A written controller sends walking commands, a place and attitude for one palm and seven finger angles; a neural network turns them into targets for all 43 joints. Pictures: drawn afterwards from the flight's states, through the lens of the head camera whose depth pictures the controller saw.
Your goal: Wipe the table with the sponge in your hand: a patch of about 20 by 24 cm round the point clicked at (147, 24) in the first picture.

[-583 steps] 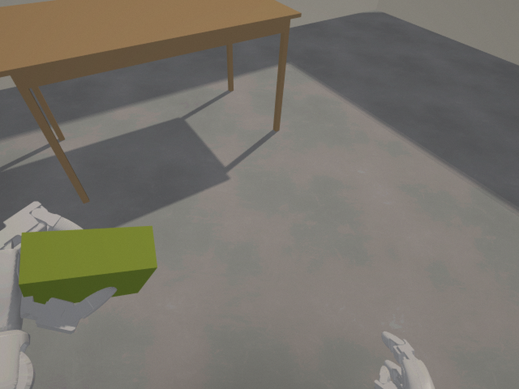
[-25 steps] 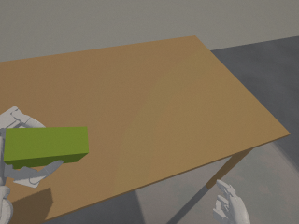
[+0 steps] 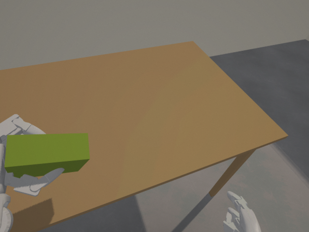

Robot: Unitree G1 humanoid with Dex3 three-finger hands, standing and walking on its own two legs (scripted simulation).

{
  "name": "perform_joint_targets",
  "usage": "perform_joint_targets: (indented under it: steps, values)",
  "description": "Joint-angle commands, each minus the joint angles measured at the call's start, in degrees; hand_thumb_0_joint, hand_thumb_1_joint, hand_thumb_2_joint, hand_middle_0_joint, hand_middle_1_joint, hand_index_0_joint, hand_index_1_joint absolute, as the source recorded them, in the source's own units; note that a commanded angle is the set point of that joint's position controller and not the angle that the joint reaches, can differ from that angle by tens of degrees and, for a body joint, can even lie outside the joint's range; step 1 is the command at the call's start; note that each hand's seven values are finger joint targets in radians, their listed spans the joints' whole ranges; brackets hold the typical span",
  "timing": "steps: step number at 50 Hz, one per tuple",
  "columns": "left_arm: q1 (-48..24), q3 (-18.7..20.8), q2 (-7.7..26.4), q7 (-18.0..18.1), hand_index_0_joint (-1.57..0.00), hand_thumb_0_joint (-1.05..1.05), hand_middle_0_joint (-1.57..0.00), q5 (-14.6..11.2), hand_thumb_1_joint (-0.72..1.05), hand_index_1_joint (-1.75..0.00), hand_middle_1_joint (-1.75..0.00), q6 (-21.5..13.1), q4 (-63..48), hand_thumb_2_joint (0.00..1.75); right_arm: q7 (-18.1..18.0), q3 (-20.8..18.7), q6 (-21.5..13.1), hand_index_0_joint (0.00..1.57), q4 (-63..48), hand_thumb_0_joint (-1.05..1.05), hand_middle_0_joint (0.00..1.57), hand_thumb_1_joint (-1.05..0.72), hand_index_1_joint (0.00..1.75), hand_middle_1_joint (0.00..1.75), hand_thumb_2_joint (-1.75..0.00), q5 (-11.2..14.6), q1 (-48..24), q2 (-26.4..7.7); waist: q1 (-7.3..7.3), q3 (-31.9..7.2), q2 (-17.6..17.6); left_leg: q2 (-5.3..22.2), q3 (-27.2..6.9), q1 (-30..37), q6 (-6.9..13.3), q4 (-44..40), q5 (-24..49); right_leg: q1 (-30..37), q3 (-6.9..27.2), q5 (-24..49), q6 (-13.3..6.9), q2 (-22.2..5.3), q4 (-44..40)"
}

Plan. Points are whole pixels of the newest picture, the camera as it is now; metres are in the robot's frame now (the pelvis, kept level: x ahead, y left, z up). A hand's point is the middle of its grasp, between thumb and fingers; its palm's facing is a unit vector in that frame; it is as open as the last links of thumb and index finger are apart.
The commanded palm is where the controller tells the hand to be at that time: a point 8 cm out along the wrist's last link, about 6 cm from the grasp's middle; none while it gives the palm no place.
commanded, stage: shuffle to correct the standing spot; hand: left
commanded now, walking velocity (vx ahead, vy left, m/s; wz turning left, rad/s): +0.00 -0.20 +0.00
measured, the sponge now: (61, 155) +0.23 +0.21 +0.13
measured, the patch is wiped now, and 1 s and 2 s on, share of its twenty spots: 0.00 0.00 0.00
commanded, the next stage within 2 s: come to a stop and stand still in 0.32 s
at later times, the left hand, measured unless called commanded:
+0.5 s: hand (71, 153) +0.22 +0.19 +0.15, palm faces +0.34 -0.86 -0.39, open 9.5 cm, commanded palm +0.17 +0.22 +0.17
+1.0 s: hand (28, 137) +0.24 +0.27 +0.18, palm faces +0.48 -0.77 -0.43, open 9.5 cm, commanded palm +0.16 +0.25 +0.17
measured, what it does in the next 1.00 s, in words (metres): stands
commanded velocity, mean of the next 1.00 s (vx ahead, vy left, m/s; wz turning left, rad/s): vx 0.00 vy -0.05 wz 0.00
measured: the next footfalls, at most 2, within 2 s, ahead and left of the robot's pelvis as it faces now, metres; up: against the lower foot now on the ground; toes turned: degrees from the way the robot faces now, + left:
none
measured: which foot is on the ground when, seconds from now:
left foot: down 0.00-1.00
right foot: down 0.00-1.00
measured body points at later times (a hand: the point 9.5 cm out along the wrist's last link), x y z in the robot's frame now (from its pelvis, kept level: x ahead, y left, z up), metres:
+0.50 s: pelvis +0.01 -0.05 -0.01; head +0.03 -0.05 +0.44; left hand +0.20 +0.23 +0.18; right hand +0.19 -0.29 -0.08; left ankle +0.00 +0.09 -0.74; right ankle +0.03 -0.10 -0.74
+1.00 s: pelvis +0.00 -0.02 +0.00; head +0.03 -0.02 +0.45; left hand +0.21 +0.30 +0.20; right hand +0.19 -0.25 -0.08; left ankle +0.00 +0.09 -0.75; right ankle +0.03 -0.10 -0.74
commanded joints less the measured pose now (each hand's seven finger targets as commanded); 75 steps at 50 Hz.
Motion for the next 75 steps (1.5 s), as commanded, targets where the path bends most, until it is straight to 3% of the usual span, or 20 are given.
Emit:
perform_joint_targets:
  steps: [1,12,18,22,27,36,42,43,44,45,46,47,49,51,55,57,60,63,68,75]
  values:
    - [-7.18,4.87,8.71,0.59,-1.20,0.00,-1.20,-0.74,0.10,-1.60,-1.60,-3.82,-13.19,1.30,-0.31,-2.99,-3.00,0.20,-9.54,0.00,0.20,-0.90,0.30,0.30,-0.90,0.46,-5.85,-7.00,-0.10,-7.30,4.99,8.65,-7.76,-3.71,-1.76,-6.39,5.32,5.93,4.67,4.33,0.93,-3.91,-0.05]
    - [-4.75,8.07,11.57,0.56,-1.20,0.00,-1.20,-1.32,0.10,-1.60,-1.60,-3.00,-16.50,1.30,0.37,-3.48,-2.57,0.20,-10.13,0.00,0.20,-0.90,0.30,0.30,-0.90,0.52,-6.73,-6.51,-0.17,-8.75,6.90,10.15,-6.94,-2.30,-1.17,-3.16,6.71,4.09,4.82,5.54,0.52,-3.81,1.14]
    - [-2.12,6.12,9.00,-0.28,-1.20,0.00,-1.20,-2.40,0.10,-1.60,-1.60,-2.26,-15.17,1.30,0.36,-3.62,-1.81,0.20,-10.38,0.00,0.20,-0.90,0.30,0.30,-0.90,0.21,-5.79,-6.79,-0.73,-9.16,5.43,9.32,-5.57,-1.95,-0.74,0.05,5.76,2.72,6.47,6.89,-0.08,-4.62,-0.30]
    - [-2.07,7.58,10.62,0.09,-1.20,0.00,-1.20,-2.65,0.10,-1.60,-1.60,-1.53,-15.89,1.30,0.06,-3.91,-1.62,0.20,-10.41,0.00,0.20,-0.90,0.30,0.30,-0.90,0.93,-6.52,-6.76,-0.81,-9.39,4.13,7.96,-4.36,-0.73,-0.71,2.45,3.59,1.38,8.81,6.30,-0.20,-5.91,-2.05]
    - [-0.21,8.09,10.97,2.16,-1.20,0.00,-1.20,-1.77,0.10,-1.60,-1.60,-0.97,-14.21,1.30,0.01,-3.10,-0.90,0.20,-9.60,0.00,0.20,-0.90,0.30,0.30,-0.90,1.45,-7.05,-6.74,-0.53,-8.42,0.87,3.40,-3.29,-3.76,-0.31,7.30,-1.02,2.94,15.81,0.10,2.62,-11.02,-9.94]
    - [-0.36,6.58,10.22,2.61,-1.20,0.00,-1.20,-1.22,0.10,-1.60,-1.60,-2.10,-14.07,1.30,-0.41,-2.72,-0.51,0.20,-9.23,0.00,0.20,-0.90,0.30,0.30,-0.90,1.19,-7.58,-6.93,0.24,-10.40,0.82,4.27,-4.48,-2.86,0.05,3.41,7.27,9.77,11.66,14.90,5.66,-10.74,-6.26]
    - [1.17,6.61,10.18,2.41,-1.20,0.00,-1.20,-1.32,0.10,-1.60,-1.60,-1.27,-11.68,1.30,-0.57,-2.98,0.10,0.20,-8.74,0.00,0.20,-0.90,0.30,0.30,-0.90,1.38,-7.90,-7.20,-0.08,-9.98,-0.45,4.94,-4.87,0.35,0.02,2.29,7.72,6.18,10.95,10.73,3.98,-9.73,-6.05]
    - [-58.46,36.84,53.31,1.99,-1.20,0.00,-1.20,6.50,0.10,-1.60,-1.60,-6.73,-25.51,1.30,-1.16,-4.48,-3.22,0.20,-6.61,0.00,0.20,-0.90,0.30,0.30,-0.90,0.19,3.76,-6.96,-0.80,0.74,-10.73,-0.07,6.44,-4.82,-1.72,6.96,5.88,-2.34,6.56,24.58,15.58,-4.61,-11.74]
    - [-28.67,17.37,22.65,-0.68,-1.20,0.00,-1.20,2.02,0.10,-1.60,-1.60,-5.75,5.85,1.30,-0.89,-3.18,-3.38,0.20,-6.14,0.00,0.20,-0.90,0.30,0.30,-0.90,0.09,-1.20,-3.78,0.85,-14.46,-6.09,-1.41,2.13,-6.49,0.32,4.51,6.36,11.47,4.86,26.88,9.26,-7.78,-1.08]
    - [-11.08,15.73,17.98,0.27,-1.20,0.00,-1.20,0.45,0.10,-1.60,-1.60,-6.05,5.49,1.30,-0.30,-4.19,-4.26,0.20,-9.69,0.00,0.20,-0.90,0.30,0.30,-0.90,0.56,-2.45,-5.79,3.75,-8.46,-3.88,0.51,0.19,-6.70,-1.00,6.35,6.49,10.20,12.94,32.85,9.03,-9.63,-3.87]
    - [-6.59,8.47,10.65,0.00,-1.20,0.00,-1.20,-0.36,0.10,-1.60,-1.60,-5.75,5.61,1.30,0.24,-3.67,-3.81,0.20,-8.82,0.00,0.20,-0.90,0.30,0.30,-0.90,0.32,-2.87,-6.90,2.60,-11.93,0.83,1.58,-1.24,-5.80,-0.51,3.30,4.73,14.83,11.55,31.37,4.87,-11.15,-0.17]
    - [-3.98,4.32,6.53,-0.61,-1.20,0.00,-1.20,-1.19,0.10,-1.60,-1.60,-6.33,3.12,1.30,1.05,-3.31,-3.72,0.20,-8.30,0.00,0.20,-0.90,0.30,0.30,-0.90,1.17,-5.37,-6.73,1.87,-14.71,9.37,2.52,-0.82,-1.46,0.24,0.79,7.28,12.01,10.42,23.32,4.02,-10.37,1.75]
    - [-3.63,2.12,7.21,-0.37,-1.20,0.00,-1.20,-0.97,0.10,-1.60,-1.60,-7.17,-7.23,1.30,1.97,-3.28,-3.94,0.20,-8.96,0.00,0.20,-0.90,0.30,0.30,-0.90,0.45,-4.14,-7.73,1.73,-13.55,8.53,4.49,-3.36,-2.84,0.47,0.00,9.45,10.40,8.85,12.47,3.93,-8.62,1.45]
    - [-3.04,0.45,7.17,0.11,-1.20,0.00,-1.20,-0.48,0.10,-1.60,-1.60,-6.79,-11.24,1.30,2.39,-3.26,-4.55,0.20,-9.33,0.00,0.20,-0.90,0.30,0.30,-0.90,0.51,-4.60,-7.43,1.78,-11.61,1.47,4.59,-3.86,-3.44,0.45,0.15,7.62,8.99,9.26,6.75,3.96,-7.84,-0.07]
    - [-5.30,6.49,12.33,0.95,-1.20,0.00,-1.20,-0.15,0.10,-1.60,-1.60,-6.56,-12.18,1.30,1.02,-2.62,-5.18,0.20,-9.93,0.00,0.20,-0.90,0.30,0.30,-0.90,0.16,-6.00,-7.42,1.14,-6.51,-3.36,5.48,-7.99,-5.89,0.35,-3.77,-0.10,3.24,7.78,-5.54,0.82,-6.08,-1.33]
    - [-10.17,11.60,17.18,1.46,-1.20,0.00,-1.20,0.20,0.10,-1.60,-1.60,-7.15,-15.41,1.30,0.25,-2.41,-5.28,0.20,-9.88,0.00,0.20,-0.90,0.30,0.30,-0.90,0.33,-7.57,-7.68,0.64,-5.47,1.07,6.38,-9.41,-6.67,0.60,-5.71,-3.54,2.38,7.15,-6.78,0.72,-5.16,0.23]
    - [-13.44,9.26,13.72,0.83,-1.20,0.00,-1.20,0.42,0.10,-1.60,-1.60,-7.91,-14.07,1.30,-0.49,-2.16,-5.90,0.20,-10.37,0.00,0.20,-0.90,0.30,0.30,-0.90,0.36,-5.86,-6.68,0.81,-5.05,11.13,8.97,-11.94,-14.30,1.17,-10.27,-9.90,9.62,4.19,-2.34,0.98,-4.35,7.08]
    - [-15.70,6.39,11.19,0.07,-1.20,0.00,-1.20,0.85,0.10,-1.60,-1.60,-8.84,-14.65,1.30,0.09,-1.72,-7.20,0.20,-9.66,0.00,0.20,-0.90,0.30,0.30,-0.90,0.02,-5.44,-6.24,0.83,-5.22,14.15,9.74,-11.76,-13.60,-0.22,-10.95,-9.20,9.45,2.05,-1.26,0.93,-4.14,9.15]
    - [-12.16,0.66,5.82,-0.36,-1.20,0.00,-1.20,1.35,0.10,-1.60,-1.60,-8.74,-13.94,1.30,1.85,-2.07,-7.93,0.20,-7.93,0.00,0.20,-0.90,0.30,0.30,-0.90,-0.43,-3.65,-6.96,0.33,-6.09,9.34,9.95,-11.31,-4.69,-4.62,-9.14,8.34,3.70,1.52,-2.38,0.67,-3.47,9.23]
    - [-9.98,4.62,8.86,-0.36,-1.20,0.00,-1.20,1.39,0.10,-1.60,-1.60,-6.82,-10.60,1.30,2.14,-2.69,-4.72,0.20,-8.49,0.00,0.20,-0.90,0.30,0.30,-0.90,-0.60,-3.92,-6.91,0.36,-5.39,6.57,11.49,-10.32,1.04,-7.90,-7.72,23.96,-0.97,1.05,-6.69,0.68,-3.47,9.72]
